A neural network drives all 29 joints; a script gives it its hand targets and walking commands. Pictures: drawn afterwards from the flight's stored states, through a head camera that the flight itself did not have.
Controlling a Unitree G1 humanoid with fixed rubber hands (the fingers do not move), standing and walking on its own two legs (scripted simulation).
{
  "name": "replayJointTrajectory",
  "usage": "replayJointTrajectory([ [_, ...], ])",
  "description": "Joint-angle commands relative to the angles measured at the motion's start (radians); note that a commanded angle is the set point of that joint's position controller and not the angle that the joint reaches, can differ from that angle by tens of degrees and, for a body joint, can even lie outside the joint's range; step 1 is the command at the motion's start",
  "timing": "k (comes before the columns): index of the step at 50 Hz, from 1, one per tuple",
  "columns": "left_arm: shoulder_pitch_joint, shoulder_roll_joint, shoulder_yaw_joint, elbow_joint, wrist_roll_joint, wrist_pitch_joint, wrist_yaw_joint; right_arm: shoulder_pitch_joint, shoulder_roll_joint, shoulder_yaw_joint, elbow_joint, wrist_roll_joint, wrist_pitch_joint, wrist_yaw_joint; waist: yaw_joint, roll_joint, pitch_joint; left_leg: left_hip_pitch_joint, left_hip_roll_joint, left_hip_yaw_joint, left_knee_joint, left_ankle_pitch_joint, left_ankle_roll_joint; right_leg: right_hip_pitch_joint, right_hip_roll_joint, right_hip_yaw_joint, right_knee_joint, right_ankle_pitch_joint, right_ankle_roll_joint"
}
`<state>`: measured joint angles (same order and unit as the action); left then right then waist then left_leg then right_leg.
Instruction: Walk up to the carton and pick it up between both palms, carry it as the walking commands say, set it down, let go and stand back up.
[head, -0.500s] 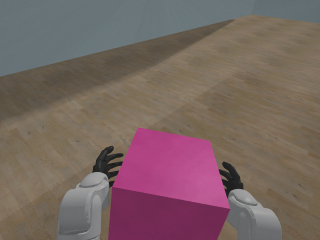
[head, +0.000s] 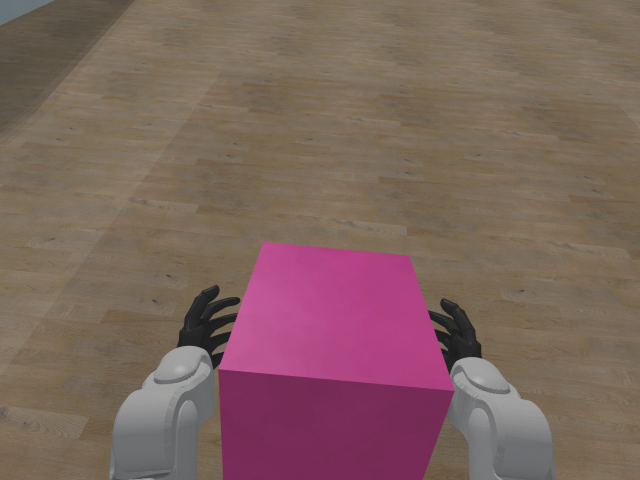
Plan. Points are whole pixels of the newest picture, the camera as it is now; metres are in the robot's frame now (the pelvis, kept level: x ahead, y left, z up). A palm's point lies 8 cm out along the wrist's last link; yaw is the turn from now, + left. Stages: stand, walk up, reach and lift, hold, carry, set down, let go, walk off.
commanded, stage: carry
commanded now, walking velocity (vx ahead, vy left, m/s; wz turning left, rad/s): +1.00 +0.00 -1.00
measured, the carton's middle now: (326, 377) +0.27 +0.00 +0.00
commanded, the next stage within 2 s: none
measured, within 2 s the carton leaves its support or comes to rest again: neither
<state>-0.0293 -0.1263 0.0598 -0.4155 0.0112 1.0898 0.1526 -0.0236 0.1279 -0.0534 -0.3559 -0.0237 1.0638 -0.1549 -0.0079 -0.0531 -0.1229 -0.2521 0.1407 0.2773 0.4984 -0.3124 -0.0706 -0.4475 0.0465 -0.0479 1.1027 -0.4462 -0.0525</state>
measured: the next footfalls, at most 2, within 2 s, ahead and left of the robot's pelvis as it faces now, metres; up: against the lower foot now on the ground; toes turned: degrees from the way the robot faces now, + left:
right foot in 0.14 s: +0.27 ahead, -0.15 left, +0.00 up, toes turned -16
left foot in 0.42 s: +0.48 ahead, +0.00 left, +0.00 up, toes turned -14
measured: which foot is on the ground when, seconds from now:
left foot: down 0.00-0.20, up 0.22-0.40, down 0.42-0.72, up 0.74-0.96, down 0.98-1.00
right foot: up 0.00-0.12, down 0.14-0.44, up 0.46-0.68, down 0.70-1.00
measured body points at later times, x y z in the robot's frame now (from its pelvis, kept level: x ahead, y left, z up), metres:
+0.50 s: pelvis +0.40 -0.10 -0.01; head +0.47 -0.10 +0.44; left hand +0.70 -0.03 +0.03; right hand +0.62 -0.32 +0.03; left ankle +0.44 +0.01 -0.73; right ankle +0.24 -0.12 -0.69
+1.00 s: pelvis +0.80 -0.29 -0.02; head +0.85 -0.30 +0.42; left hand +1.09 -0.29 +0.03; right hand +0.95 -0.55 +0.04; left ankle +0.95 -0.30 -0.73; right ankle +0.59 -0.27 -0.72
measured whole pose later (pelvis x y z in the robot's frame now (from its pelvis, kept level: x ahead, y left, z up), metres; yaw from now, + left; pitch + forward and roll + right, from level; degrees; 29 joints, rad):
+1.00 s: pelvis +0.80 -0.29 -0.02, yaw -33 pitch +4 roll -1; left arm 0.06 -0.13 0.02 -0.58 0.04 1.08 0.17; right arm -0.01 0.13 -0.04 -0.47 0.01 1.08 -0.14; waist 0.03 -0.04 0.03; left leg -0.61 0.06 0.17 0.66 -0.07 0.03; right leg -0.06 -0.01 -0.15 0.61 -0.53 -0.02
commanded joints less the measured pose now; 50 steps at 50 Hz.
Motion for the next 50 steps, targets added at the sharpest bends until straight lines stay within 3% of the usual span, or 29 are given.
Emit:
replayJointTrajectory([
  [1,-0.374,-0.802,-0.571,-0.105,-0.200,0.015,-0.146,-0.593,0.840,0.653,-0.305,0.314,0.013,0.113,-0.022,0.140,-0.090,0.471,0.354,-0.219,-0.175,0.512,0.109,-0.310,-0.157,-0.040,-0.364,0.095,0.012],
  [3,-0.306,-0.803,-0.569,-0.097,-0.187,0.022,-0.137,-0.593,0.822,0.676,-0.355,0.331,0.030,0.111,0.002,0.187,-0.155,0.354,0.300,-0.067,-0.155,0.606,0.079,-0.076,-0.058,-0.170,-0.417,0.174,-0.011],
  [6,-0.316,-0.811,-0.562,-0.102,-0.172,0.028,-0.117,-0.601,0.814,0.687,-0.368,0.351,0.061,0.125,0.056,0.099,-0.288,0.076,0.168,0.093,0.259,0.804,-0.006,0.454,0.079,-0.266,-0.475,0.274,-0.077],
  [7,-0.268,-0.805,-0.545,-0.072,-0.155,0.032,-0.110,-0.659,0.814,0.696,-0.377,0.366,0.072,0.129,0.116,-0.036,-0.316,-0.199,0.070,0.120,0.561,0.661,-0.090,0.723,0.003,-0.046,-0.582,0.100,-0.171],
  [8,-0.346,-0.790,-0.568,-0.079,-0.155,0.033,-0.099,-0.624,0.819,0.682,-0.316,0.360,0.085,0.140,0.086,-0.256,-0.267,-0.489,-0.064,-0.003,0.915,-0.052,-0.108,0.805,-0.219,0.508,-0.695,0.025,-0.321],
  [9,-0.350,-0.787,-0.563,-0.069,-0.134,0.024,-0.087,-0.663,0.803,0.705,-0.295,0.379,0.090,0.157,0.071,-0.265,-0.251,-0.646,-0.144,-0.164,1.080,-0.406,-0.102,0.849,-0.322,0.864,-0.750,0.435,-0.421],
  [11,-0.413,-0.870,-0.605,-0.166,-0.185,0.011,-0.075,-0.588,0.838,0.643,-0.256,0.380,0.067,0.163,0.070,0.102,-0.266,-0.743,-0.026,-0.285,1.039,-0.366,-0.083,0.848,-0.321,0.670,-0.660,0.813,-0.367],
  [13,-0.462,-0.892,-0.652,-0.233,-0.243,0.008,-0.092,-0.511,0.886,0.625,-0.246,0.351,0.044,0.160,0.052,0.221,-0.256,-0.651,-0.001,-0.285,0.790,-0.272,-0.049,0.725,-0.290,0.465,-0.650,0.743,-0.234],
  [16,-0.588,-0.939,-0.703,-0.296,-0.301,-0.030,-0.108,-0.502,0.913,0.583,-0.255,0.325,-0.008,0.157,0.029,0.077,-0.264,-0.367,0.029,-0.321,0.302,-0.225,-0.043,0.415,-0.323,0.490,-0.698,0.664,-0.247],
  [19,-0.515,-0.939,-0.745,-0.284,-0.337,-0.035,-0.120,-0.352,0.909,0.537,-0.251,0.266,-0.045,0.129,-0.003,-0.015,-0.422,0.266,-0.072,-0.192,-0.127,0.143,0.002,0.120,-0.146,0.143,-0.506,0.565,-0.107],
  [20,-0.521,-0.941,-0.753,-0.293,-0.347,-0.041,-0.127,-0.423,0.885,0.544,-0.317,0.274,-0.069,0.118,-0.028,0.133,-0.478,0.476,0.074,-0.324,-0.201,0.157,0.038,0.009,-0.049,0.026,-0.289,0.480,-0.058],
  [21,-0.445,-0.921,-0.754,-0.260,-0.342,-0.028,-0.135,-0.385,0.823,0.529,-0.321,0.248,-0.072,0.103,-0.015,0.400,-0.507,0.701,0.335,-0.632,-0.211,0.409,0.117,-0.222,0.034,-0.038,-0.126,-0.023,0.012],
  [23,-0.439,-0.900,-0.784,-0.250,-0.394,-0.023,-0.153,-0.361,0.784,0.492,-0.349,0.210,-0.086,0.075,-0.026,0.369,-0.513,0.878,0.336,-0.683,-0.067,1.017,0.231,-0.344,0.035,0.074,0.089,-0.125,0.020],
  [24,-0.417,-0.893,-0.763,-0.236,-0.393,-0.028,-0.163,-0.343,0.804,0.517,-0.357,0.198,-0.088,0.067,-0.041,0.277,-0.490,0.915,0.324,-0.604,-0.023,1.127,0.224,-0.411,-0.029,0.090,0.054,-0.120,0.027],
  [28,-0.345,-0.832,-0.657,-0.241,-0.311,-0.058,-0.150,-0.393,0.806,0.601,-0.398,0.264,-0.070,0.091,-0.064,0.155,-0.260,1.042,0.284,-0.473,0.009,1.302,0.173,-0.680,-0.049,0.019,-0.192,-0.112,0.027],
  [31,-0.219,-0.787,-0.594,-0.177,-0.217,-0.044,-0.118,-0.412,0.739,0.631,-0.417,0.285,-0.035,0.096,-0.035,0.143,-0.226,0.719,0.157,-0.273,-0.014,1.315,0.091,-0.236,0.030,-0.143,-0.641,0.156,0.031],
  [33,-0.154,-0.783,-0.588,-0.149,-0.181,-0.033,-0.104,-0.412,0.707,0.645,-0.407,0.306,-0.020,0.105,0.021,0.142,-0.340,0.224,0.047,-0.072,0.250,1.245,0.003,0.506,0.095,-0.234,-0.785,0.565,-0.014],
  [34,-0.123,-0.786,-0.598,-0.164,-0.169,-0.034,-0.091,-0.448,0.703,0.653,-0.421,0.329,-0.015,0.116,0.062,0.097,-0.411,-0.115,0.011,-0.084,0.488,0.901,-0.005,0.858,-0.038,-0.062,-0.659,0.848,-0.107],
  [35,-0.124,-0.765,-0.589,-0.131,-0.148,-0.028,-0.080,-0.447,0.706,0.667,-0.388,0.337,0.006,0.128,0.059,-0.191,-0.464,-0.541,-0.125,-0.104,0.871,-0.135,-0.032,1.212,-0.382,0.313,-0.525,1.490,-0.287],
  [36,-0.189,-0.745,-0.620,-0.174,-0.149,-0.035,-0.069,-0.463,0.713,0.682,-0.370,0.360,0.015,0.145,0.057,-0.196,-0.488,-0.667,-0.138,-0.189,1.049,-0.418,-0.004,1.257,-0.486,0.463,-0.548,1.598,-0.384],
  [37,-0.261,-0.820,-0.642,-0.263,-0.172,-0.055,-0.064,-0.550,0.782,0.732,-0.462,0.424,0.003,0.167,0.062,-0.124,-0.444,-0.729,-0.148,-0.268,1.104,-0.414,0.018,1.170,-0.488,0.487,-0.586,1.526,-0.390],
  [38,-0.253,-0.829,-0.615,-0.272,-0.151,-0.051,-0.051,-0.520,0.801,0.723,-0.411,0.434,0.014,0.177,0.058,-0.011,-0.350,-0.806,-0.093,-0.262,1.040,-0.356,0.027,1.106,-0.450,0.398,-0.605,1.395,-0.301],
  [41,-0.383,-0.862,-0.618,-0.339,-0.180,-0.061,-0.054,-0.589,0.806,0.731,-0.411,0.445,0.002,0.196,0.041,0.148,-0.234,-0.758,0.011,-0.278,0.618,-0.249,0.013,0.852,-0.441,0.308,-0.648,0.957,-0.203],
  [43,-0.344,-0.892,-0.633,-0.299,-0.178,-0.052,-0.064,-0.518,0.824,0.707,-0.405,0.390,-0.011,0.185,0.035,0.116,-0.231,-0.492,-0.009,-0.243,0.300,-0.077,0.019,0.648,-0.369,0.120,-0.672,0.887,-0.145],
  [46,-0.348,-0.889,-0.693,-0.295,-0.241,-0.042,-0.095,-0.412,0.829,0.659,-0.375,0.321,-0.033,0.160,0.006,-0.097,-0.330,-0.023,-0.141,-0.050,-0.052,0.284,0.042,0.507,-0.220,-0.132,-0.499,1.054,-0.035],
  [47,-0.363,-0.878,-0.712,-0.281,-0.266,-0.035,-0.103,-0.334,0.814,0.616,-0.321,0.282,-0.029,0.146,-0.030,-0.043,-0.406,0.243,-0.148,-0.046,-0.084,0.389,0.053,0.371,-0.167,-0.166,-0.302,0.981,-0.002],
  [48,-0.371,-0.850,-0.713,-0.275,-0.266,-0.030,-0.113,-0.340,0.783,0.608,-0.326,0.268,-0.031,0.139,-0.054,0.158,-0.420,0.514,0.004,-0.231,-0.037,0.601,0.115,0.075,-0.104,-0.121,-0.125,0.614,0.044],
  [49,-0.373,-0.823,-0.725,-0.286,-0.277,-0.022,-0.118,-0.350,0.738,0.584,-0.316,0.248,-0.032,0.123,-0.024,0.386,-0.412,0.626,0.206,-0.554,-0.101,0.766,0.225,-0.123,0.034,-0.077,0.053,-0.049,0.067],
  [50,-0.362,-0.811,-0.736,-0.288,-0.293,-0.015,-0.131,-0.344,0.721,0.581,-0.340,0.232,-0.031,0.113,-0.015,0.348,-0.472,0.630,0.251,-0.698,-0.098,0.827,0.311,-0.081,0.032,0.054,0.157,-0.104,0.060],
])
